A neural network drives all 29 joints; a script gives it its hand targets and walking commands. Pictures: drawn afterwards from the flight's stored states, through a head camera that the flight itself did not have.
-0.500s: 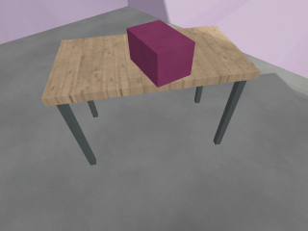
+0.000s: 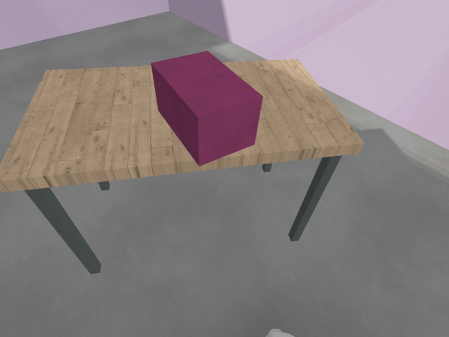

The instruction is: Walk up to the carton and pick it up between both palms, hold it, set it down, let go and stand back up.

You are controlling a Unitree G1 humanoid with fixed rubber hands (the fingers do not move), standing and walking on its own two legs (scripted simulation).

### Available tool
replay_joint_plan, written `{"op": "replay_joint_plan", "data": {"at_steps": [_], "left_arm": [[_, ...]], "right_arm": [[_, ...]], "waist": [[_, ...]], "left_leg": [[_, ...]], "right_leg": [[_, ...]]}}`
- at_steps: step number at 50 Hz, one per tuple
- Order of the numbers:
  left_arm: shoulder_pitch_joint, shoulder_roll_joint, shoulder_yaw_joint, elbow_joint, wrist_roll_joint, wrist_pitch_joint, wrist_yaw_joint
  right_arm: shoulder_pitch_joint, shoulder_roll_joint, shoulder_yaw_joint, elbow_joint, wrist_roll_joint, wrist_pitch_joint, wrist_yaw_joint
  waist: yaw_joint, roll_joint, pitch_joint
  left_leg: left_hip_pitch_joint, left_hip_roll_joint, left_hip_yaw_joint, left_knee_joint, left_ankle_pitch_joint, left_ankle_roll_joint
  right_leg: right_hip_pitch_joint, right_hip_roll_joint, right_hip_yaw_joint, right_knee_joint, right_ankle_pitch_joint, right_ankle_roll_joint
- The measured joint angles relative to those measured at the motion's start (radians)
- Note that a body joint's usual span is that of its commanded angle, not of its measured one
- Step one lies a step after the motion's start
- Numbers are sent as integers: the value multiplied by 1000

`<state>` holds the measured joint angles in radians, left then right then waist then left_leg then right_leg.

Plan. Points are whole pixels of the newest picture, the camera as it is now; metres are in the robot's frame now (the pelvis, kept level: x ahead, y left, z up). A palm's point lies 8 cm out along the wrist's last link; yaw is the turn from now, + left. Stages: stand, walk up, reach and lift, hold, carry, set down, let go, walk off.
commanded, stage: walk up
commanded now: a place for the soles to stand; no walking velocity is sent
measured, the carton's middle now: (203, 104) +0.75 +0.05 +0.00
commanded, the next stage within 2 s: none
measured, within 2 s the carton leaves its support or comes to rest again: neither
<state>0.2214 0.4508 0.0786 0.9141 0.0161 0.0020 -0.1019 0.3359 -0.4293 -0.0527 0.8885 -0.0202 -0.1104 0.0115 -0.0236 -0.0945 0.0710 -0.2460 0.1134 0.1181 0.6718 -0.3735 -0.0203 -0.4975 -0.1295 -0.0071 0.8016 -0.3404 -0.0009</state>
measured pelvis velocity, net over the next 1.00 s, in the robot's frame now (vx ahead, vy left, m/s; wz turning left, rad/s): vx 0.20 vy -0.07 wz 0.10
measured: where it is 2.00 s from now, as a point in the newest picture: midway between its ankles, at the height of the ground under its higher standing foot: outside the picture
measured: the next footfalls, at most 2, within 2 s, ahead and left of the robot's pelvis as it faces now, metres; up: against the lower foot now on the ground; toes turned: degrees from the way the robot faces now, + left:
right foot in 0.04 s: +0.15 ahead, -0.17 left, +0.00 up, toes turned -5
left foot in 0.40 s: +0.26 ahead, +0.07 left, +0.00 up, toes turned +9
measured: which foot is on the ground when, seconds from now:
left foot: down 0.00-0.06, up 0.08-0.38, down 0.40-1.00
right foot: up 0.00-0.02, down 0.04-0.46, up 0.48-0.66, down 0.68-1.00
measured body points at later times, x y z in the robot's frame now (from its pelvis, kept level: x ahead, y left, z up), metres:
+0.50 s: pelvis +0.15 -0.05 -0.01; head +0.19 -0.03 +0.44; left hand +0.15 +0.27 -0.14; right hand +0.28 -0.35 -0.11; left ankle +0.22 +0.07 -0.72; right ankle +0.12 -0.17 -0.69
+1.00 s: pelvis +0.20 -0.07 -0.01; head +0.23 -0.06 +0.44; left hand +0.28 +0.25 -0.13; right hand +0.31 -0.37 -0.13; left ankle +0.22 +0.07 -0.72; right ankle +0.23 -0.20 -0.72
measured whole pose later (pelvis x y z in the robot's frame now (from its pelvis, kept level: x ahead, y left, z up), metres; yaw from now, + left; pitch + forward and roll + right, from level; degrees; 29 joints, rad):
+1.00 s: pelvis +0.20 -0.07 -0.01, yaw +6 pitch -2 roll +0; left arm 0.07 0.39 0.00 1.03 -0.01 -0.03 0.01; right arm 0.09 -0.37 -0.02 1.06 0.00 0.00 0.01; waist -0.01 -0.01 0.13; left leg -0.36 0.03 0.03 0.74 -0.34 -0.01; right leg -0.33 -0.07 -0.05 0.75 -0.38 0.03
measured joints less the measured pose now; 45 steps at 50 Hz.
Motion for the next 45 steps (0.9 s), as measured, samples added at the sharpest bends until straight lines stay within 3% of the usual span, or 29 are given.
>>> {"op": "replay_joint_plan", "data": {"at_steps": [2, 4, 7, 9, 15, 19, 21, 23, 28, 32, 35, 40, 43, 45], "left_arm": [[-4, 2, 8, -1, 3, -12, -1], [-11, -2, 18, -6, 9, -33, 7], [-9, -17, 9, -23, 2, -50, 21], [-2, -35, -5, -24, -4, -52, 31], [46, -53, -19, -18, -3, -65, 44], [70, -36, -27, -10, -4, -64, 52], [74, -23, -35, 0, -10, -55, 61], [66, -19, -42, 13, -19, -41, 73], [30, -30, -56, 23, -18, -18, 92], [-3, -32, -55, 16, -20, -38, 99], [-20, -42, -49, 28, -10, -57, 108], [-49, -61, -69, 51, 1, -55, 111], [-79, -59, -76, 61, -6, -47, 114], [-101, -61, -78, 73, -14, -38, 116]], "right_arm": [[6, -14, -2, 10, -2, 12, 4], [9, -28, -6, 23, -4, 28, 0], [-15, -28, 1, 65, 11, 54, -9], [-30, -29, 1, 77, 19, 53, -6], [-56, 0, 8, 66, 11, 44, 22], [-80, 26, 18, 58, 7, 46, 30], [-97, 41, 21, 54, 2, 42, 27], [-119, 56, 22, 45, -3, 35, 21], [-153, 70, 21, -1, 17, 37, 3], [-167, 64, 22, -4, 10, 55, -10], [-184, 48, 26, 14, 16, 83, -8], [-210, 34, 22, 76, 26, 124, -6], [-225, 36, 15, 107, 21, 113, -3], [-230, 40, 16, 127, 19, 107, 0]], "waist": [[-7, 18, -10], [-9, 57, -4], [9, 78, -3], [21, 105, 0], [37, 138, 4], [51, 122, 17], [54, 95, 28], [56, 54, 44], [43, 51, 65], [30, 49, 74], [24, 73, 72], [22, 99, 50], [20, 87, 67], [19, 85, 70]], "left_leg": [[0, 27, -15, 41, -43, -2], [-37, 61, -66, 167, -101, 41], [-162, -13, -160, 446, -108, 62], [-219, -33, -160, 500, -50, 62], [-281, -23, -84, 290, 7, 34], [-245, -31, -57, 103, 51, 41], [-208, -51, -45, 31, 156, 54], [-192, -78, -25, 44, 159, 56], [-164, -57, -27, 70, 85, 59], [-154, -45, -33, 81, 70, 35], [-177, -23, -49, 150, 28, 14], [-187, -53, -97, 197, -100, 33], [-158, -74, -89, 143, 31, 14], [-143, -79, -84, 125, 21, 3]], "right_leg": [[45, 16, -21, -77, 20, -8], [56, 47, -58, -46, 82, 1], [67, 54, -84, 7, 11, -6], [105, 66, -103, -19, -1, -12], [206, 86, -153, -103, -25, -31], [252, 82, -174, -107, -66, -16], [261, 62, -173, -71, -107, -4], [241, 29, -145, 10, -125, -6], [106, 84, -41, 283, -251, -15], [86, 72, -33, 138, -162, -18], [121, 83, -43, -14, -1, -6], [105, 79, -50, 32, -64, 4], [111, 58, -40, 45, -75, 14], [122, 53, -36, 30, -72, 22]]}}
